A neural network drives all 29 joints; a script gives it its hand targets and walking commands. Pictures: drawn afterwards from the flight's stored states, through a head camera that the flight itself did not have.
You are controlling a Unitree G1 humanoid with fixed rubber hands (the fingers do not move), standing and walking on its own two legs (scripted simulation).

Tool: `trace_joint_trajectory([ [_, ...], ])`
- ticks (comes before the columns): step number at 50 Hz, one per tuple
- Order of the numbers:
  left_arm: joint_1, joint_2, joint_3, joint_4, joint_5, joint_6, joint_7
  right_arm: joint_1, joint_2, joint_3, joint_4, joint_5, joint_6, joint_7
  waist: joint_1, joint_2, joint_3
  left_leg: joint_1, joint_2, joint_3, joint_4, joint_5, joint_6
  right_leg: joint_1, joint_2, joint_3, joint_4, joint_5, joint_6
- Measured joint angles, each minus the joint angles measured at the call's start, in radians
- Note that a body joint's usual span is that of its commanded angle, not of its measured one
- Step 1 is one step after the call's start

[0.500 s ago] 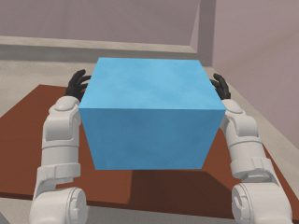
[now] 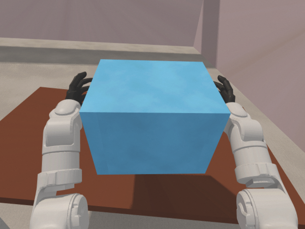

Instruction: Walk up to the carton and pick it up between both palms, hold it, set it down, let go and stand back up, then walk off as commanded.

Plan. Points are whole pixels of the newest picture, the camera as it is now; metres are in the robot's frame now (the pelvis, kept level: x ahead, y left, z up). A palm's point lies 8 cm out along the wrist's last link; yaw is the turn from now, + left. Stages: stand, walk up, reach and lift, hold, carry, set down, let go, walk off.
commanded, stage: hold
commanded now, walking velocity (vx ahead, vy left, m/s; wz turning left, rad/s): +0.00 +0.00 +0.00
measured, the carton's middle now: (152, 115) +0.37 -0.01 +0.18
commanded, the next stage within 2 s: none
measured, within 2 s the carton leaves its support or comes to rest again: neither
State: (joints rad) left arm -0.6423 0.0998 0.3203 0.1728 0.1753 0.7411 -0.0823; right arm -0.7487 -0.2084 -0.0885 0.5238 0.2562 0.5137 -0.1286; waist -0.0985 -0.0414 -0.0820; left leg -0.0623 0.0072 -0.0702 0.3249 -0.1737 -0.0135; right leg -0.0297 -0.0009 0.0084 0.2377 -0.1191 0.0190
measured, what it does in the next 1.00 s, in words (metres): stands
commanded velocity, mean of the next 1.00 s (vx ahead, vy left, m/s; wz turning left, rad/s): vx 0.00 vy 0.00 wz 0.00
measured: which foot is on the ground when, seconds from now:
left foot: down 0.00-1.00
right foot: down 0.00-1.00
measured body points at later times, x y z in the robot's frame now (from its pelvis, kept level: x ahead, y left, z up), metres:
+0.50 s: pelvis +0.00 +0.00 +0.00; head -0.06 +0.03 +0.44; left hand +0.38 +0.18 +0.22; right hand +0.37 -0.20 +0.23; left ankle +0.01 +0.13 -0.75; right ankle +0.01 -0.13 -0.75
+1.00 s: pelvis +0.00 +0.00 +0.00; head -0.07 +0.03 +0.44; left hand +0.38 +0.18 +0.22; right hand +0.37 -0.20 +0.23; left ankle +0.01 +0.13 -0.75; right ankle +0.01 -0.13 -0.75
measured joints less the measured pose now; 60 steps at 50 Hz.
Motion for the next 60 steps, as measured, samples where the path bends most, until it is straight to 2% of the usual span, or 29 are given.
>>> trace_joint_trajectory([
  [21,-0.025,0.009,-0.002,0.038,0.0,-0.01,0.001,-0.02,0.001,-0.009,0.032,-0.008,-0.009,0.005,0.003,-0.004,-0.007,-0.015,-0.001,0.001,0.001,0.004,0.0,-0.015,-0.001,0.0,0.005,0.001,0.0],
  [43,0.006,0.0,-0.004,-0.012,0.001,0.001,0.0,0.008,0.0,0.0,-0.012,0.002,-0.002,0.0,-0.004,-0.002,0.002,0.003,0.0,0.002,0.001,-0.002,0.001,0.007,0.0,0.0,-0.001,-0.002,0.0],
  [60,-0.027,0.007,0.001,0.042,0.003,-0.008,-0.002,-0.016,0.003,-0.013,0.029,-0.012,-0.006,0.005,0.001,-0.002,-0.003,-0.012,-0.003,0.005,-0.003,0.008,0.002,-0.014,-0.002,0.003,0.005,0.002,0.001],
])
